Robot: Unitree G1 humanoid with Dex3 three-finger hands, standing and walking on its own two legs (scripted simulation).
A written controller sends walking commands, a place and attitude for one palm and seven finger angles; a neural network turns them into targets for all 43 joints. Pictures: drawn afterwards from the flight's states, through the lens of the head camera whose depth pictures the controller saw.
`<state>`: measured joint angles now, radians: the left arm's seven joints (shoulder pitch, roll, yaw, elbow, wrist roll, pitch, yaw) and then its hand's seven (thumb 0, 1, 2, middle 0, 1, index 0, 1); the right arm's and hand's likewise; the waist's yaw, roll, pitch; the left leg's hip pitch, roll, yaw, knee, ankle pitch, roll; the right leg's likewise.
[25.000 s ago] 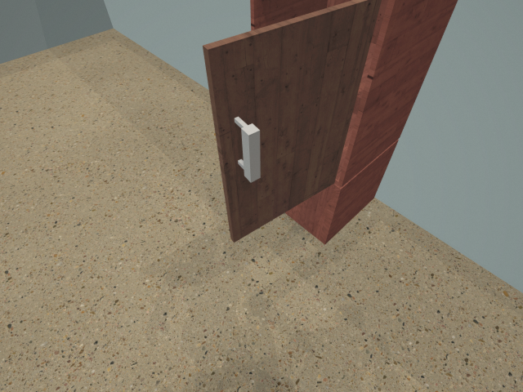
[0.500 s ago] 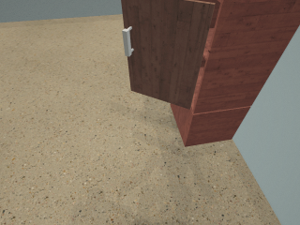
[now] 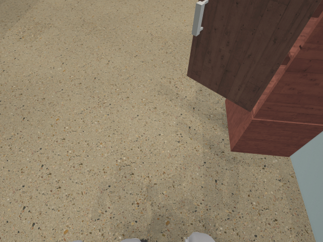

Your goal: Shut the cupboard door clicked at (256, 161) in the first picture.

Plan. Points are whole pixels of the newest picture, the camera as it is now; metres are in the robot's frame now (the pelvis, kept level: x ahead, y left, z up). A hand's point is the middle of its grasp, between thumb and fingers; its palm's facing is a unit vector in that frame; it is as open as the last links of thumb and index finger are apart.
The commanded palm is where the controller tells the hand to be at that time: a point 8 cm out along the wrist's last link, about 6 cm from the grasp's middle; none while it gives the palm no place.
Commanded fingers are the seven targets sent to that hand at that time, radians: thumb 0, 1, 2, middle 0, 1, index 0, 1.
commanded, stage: walk to a spot facing it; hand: left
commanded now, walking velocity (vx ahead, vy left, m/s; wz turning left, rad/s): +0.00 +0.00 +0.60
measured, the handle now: (200, 17) +0.97 -0.14 +0.03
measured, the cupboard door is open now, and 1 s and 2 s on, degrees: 55 55 55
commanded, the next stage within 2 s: turn to face it in 1.34 s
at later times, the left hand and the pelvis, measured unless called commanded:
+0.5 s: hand out of the picture -0.03 +0.20 -0.18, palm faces +0.37 -0.90 -0.24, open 7.4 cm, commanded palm none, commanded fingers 0.00 0.90 0.90 -0.20 -0.30 -0.20 -0.30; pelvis -0.01 -0.01 -0.01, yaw +21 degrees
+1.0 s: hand out of the picture +0.04 +0.17 -0.14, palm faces +0.65 -0.72 -0.25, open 7.4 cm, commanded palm none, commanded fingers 0.00 0.90 0.90 -0.20 -0.30 -0.20 -0.30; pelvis +0.13 -0.01 +0.01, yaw +41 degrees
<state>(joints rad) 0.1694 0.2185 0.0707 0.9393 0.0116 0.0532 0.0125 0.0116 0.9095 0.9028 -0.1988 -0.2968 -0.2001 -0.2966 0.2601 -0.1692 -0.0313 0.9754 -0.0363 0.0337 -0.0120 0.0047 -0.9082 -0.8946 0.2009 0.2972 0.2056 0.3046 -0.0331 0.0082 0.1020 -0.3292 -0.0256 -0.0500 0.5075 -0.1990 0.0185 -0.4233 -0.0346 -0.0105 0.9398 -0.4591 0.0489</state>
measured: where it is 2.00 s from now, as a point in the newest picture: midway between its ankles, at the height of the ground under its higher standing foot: (120, 208)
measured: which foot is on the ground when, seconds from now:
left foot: down 0.00-0.10, up 0.12-0.42, down 0.44-0.78, up 0.80-1.00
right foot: up 0.00-0.10, down 0.12-0.44, up 0.46-0.76, down 0.78-1.00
